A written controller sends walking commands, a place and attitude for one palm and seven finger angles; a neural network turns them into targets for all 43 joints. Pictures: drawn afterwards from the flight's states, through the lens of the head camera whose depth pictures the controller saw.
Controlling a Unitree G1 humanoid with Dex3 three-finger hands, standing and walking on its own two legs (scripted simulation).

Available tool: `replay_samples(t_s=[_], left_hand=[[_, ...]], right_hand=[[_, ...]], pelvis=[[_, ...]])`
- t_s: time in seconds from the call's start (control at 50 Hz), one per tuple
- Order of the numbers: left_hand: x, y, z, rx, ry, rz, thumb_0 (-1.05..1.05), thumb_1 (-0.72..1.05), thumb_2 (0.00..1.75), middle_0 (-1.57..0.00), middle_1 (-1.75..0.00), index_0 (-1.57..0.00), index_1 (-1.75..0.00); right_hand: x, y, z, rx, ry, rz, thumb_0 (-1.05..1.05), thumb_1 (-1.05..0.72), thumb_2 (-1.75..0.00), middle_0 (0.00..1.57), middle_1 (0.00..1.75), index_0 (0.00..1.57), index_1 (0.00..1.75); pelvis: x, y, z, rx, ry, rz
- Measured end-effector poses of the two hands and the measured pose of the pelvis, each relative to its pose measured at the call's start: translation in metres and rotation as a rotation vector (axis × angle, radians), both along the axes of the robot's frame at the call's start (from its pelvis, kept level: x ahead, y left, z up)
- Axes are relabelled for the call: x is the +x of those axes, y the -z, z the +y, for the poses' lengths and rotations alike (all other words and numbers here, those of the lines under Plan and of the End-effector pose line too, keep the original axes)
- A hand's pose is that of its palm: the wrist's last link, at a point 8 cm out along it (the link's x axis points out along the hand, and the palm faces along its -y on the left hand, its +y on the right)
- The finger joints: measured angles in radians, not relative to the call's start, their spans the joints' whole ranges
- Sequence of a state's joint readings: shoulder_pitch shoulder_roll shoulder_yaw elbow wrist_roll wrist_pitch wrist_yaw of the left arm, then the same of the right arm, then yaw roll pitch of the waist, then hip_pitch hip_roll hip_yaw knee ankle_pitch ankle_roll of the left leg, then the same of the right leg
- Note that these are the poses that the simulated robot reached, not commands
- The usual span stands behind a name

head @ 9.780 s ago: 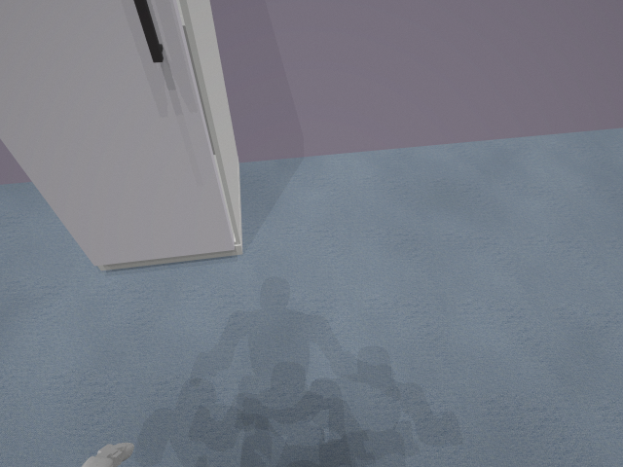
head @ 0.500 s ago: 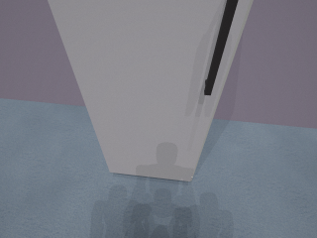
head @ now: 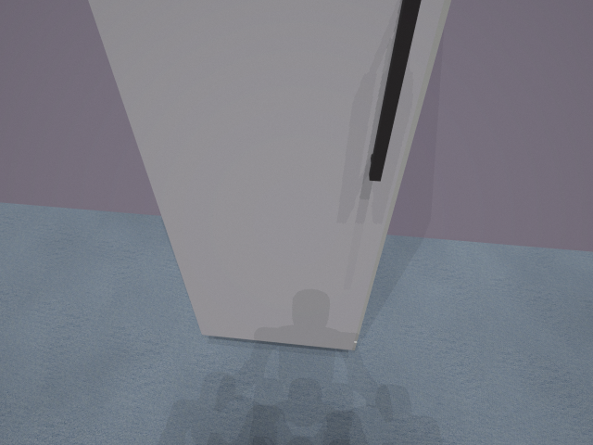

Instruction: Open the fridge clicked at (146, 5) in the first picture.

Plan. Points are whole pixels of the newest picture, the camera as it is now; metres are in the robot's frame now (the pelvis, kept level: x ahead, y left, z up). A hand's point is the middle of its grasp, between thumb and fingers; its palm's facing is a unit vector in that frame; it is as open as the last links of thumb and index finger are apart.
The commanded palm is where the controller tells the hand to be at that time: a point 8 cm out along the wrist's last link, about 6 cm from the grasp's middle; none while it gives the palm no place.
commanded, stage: look again from close up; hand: right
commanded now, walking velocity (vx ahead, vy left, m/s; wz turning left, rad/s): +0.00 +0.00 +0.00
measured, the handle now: (389, 96) +0.57 -0.10 +0.23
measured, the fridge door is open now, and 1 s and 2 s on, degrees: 0 0 0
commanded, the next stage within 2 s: none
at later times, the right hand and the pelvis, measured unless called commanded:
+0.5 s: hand out of the picture +0.04 -0.24 -0.16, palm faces -0.02 +0.95 -0.31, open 7.4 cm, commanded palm none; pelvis +0.00 -0.01 +0.01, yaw -1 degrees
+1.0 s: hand out of the picture +0.08 -0.24 -0.15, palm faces -0.02 +0.95 -0.30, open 7.4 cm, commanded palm none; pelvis +0.02 -0.01 +0.01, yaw -1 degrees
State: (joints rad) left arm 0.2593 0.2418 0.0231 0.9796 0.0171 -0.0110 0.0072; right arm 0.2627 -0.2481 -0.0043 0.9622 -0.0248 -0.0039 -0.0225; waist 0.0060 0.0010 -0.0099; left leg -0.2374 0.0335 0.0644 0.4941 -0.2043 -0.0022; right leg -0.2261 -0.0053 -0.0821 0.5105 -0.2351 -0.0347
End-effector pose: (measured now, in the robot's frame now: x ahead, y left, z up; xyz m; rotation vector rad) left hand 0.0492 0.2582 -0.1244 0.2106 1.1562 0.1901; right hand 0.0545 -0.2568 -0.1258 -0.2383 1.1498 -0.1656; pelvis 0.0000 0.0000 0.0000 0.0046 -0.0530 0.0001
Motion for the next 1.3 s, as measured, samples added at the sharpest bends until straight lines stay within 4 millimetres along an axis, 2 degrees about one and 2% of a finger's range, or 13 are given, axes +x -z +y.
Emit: replay_samples(t_s=[0.22,0.4,0.52,0.92,1.3], left_hand=[[0.001,-0.007,0.013,0.037,0.025,0.031,0.01,0.91,0.90,-0.20,-0.30,-0.21,-0.30],[-0.001,-0.008,0.016,0.046,0.027,0.077,0.01,0.91,0.90,-0.20,-0.30,-0.21,-0.30],[0.004,-0.008,0.015,0.042,0.031,0.089,0.01,0.91,0.90,-0.20,-0.30,-0.21,-0.30],[0.034,-0.012,0.012,0.036,0.044,0.061,0.01,0.91,0.90,-0.20,-0.30,-0.21,-0.30],[0.034,-0.012,0.018,0.044,0.045,0.089,0.01,0.91,0.90,-0.20,-0.30,-0.21,-0.30]], right_hand=[[-0.015,-0.006,-0.025,-0.039,-0.004,0.056,0.01,-0.90,-0.90,0.20,0.30,0.20,0.30],[-0.024,-0.006,-0.033,-0.047,0.002,0.110,0.01,-0.90,-0.90,0.20,0.30,0.20,0.30],[-0.019,-0.006,-0.032,-0.042,0.003,0.119,0.01,-0.90,-0.90,0.20,0.30,0.20,0.30],[0.015,-0.009,-0.025,-0.034,-0.011,0.074,0.01,-0.90,-0.90,0.20,0.30,0.20,0.30],[0.011,-0.009,-0.026,-0.039,0.002,0.108,0.01,-0.90,-0.90,0.20,0.30,0.20,0.30]], pelvis=[[-0.005,-0.004,-0.006,-0.001,0.006,0.009],[-0.001,-0.006,-0.009,-0.001,0.011,0.012],[0.003,-0.007,-0.009,-0.001,0.015,0.014],[0.015,-0.010,-0.007,-0.002,0.018,0.012],[0.023,-0.012,-0.004,-0.002,0.020,0.014]])
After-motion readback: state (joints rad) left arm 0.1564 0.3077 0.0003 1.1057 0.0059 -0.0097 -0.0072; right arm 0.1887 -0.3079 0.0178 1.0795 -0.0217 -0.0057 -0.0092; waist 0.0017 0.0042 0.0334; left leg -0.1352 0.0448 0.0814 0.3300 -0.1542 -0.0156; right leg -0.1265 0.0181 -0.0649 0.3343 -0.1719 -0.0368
